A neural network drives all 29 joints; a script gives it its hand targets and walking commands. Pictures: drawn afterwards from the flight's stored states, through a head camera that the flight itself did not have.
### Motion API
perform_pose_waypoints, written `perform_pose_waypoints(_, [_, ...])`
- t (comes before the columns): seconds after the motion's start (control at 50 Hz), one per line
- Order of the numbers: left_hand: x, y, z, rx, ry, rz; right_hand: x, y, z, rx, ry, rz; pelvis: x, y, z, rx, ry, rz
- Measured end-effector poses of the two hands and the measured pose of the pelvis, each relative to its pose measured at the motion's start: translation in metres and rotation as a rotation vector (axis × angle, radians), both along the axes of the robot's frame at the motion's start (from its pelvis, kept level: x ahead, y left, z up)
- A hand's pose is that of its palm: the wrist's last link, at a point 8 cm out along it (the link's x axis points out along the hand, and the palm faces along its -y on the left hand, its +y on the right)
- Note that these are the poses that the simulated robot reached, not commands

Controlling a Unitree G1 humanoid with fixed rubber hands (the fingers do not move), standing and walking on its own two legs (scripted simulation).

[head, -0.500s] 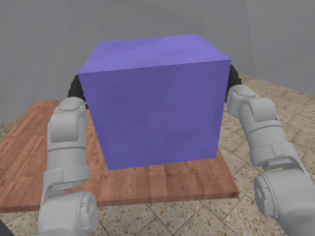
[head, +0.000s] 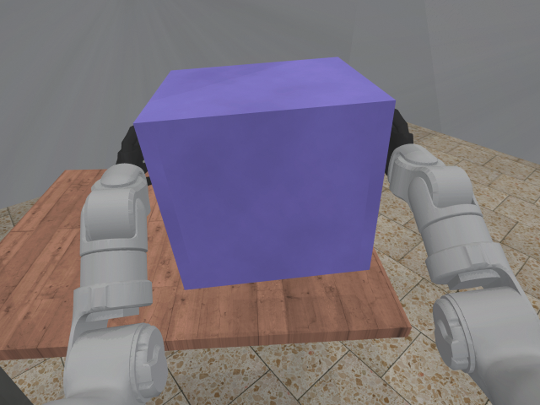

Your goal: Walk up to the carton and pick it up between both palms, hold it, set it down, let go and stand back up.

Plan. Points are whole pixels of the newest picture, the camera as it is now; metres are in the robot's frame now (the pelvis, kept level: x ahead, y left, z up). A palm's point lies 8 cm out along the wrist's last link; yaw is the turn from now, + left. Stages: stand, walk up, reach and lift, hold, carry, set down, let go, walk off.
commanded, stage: hold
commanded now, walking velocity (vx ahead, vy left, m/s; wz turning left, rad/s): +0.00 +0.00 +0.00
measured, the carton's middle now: (266, 166) +0.41 +0.00 +0.23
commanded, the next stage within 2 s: none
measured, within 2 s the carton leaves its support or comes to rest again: neither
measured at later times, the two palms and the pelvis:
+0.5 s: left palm (135, 171) +0.36 +0.18 +0.25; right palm (397, 154) +0.36 -0.18 +0.27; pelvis +0.00 +0.00 +0.00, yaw +0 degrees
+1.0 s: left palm (134, 173) +0.36 +0.19 +0.25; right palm (397, 154) +0.36 -0.18 +0.27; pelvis +0.00 +0.00 +0.00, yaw +0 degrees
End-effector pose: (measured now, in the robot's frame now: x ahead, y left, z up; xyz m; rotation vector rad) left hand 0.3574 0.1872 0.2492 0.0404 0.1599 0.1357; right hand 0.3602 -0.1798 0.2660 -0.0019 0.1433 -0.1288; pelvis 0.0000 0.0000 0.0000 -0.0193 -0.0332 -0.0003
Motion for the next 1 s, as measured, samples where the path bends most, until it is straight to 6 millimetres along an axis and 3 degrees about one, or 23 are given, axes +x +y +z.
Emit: perform_pose_waypoints(1.0, [0.0019,-0.0014,-0.0007,-0.004,-0.002,0.0,0.002,-0.0015,0.0001,-0.005,-0.002,0.002,0.0047,-0.0001,0.0002,0.001,-0.004,-0.001])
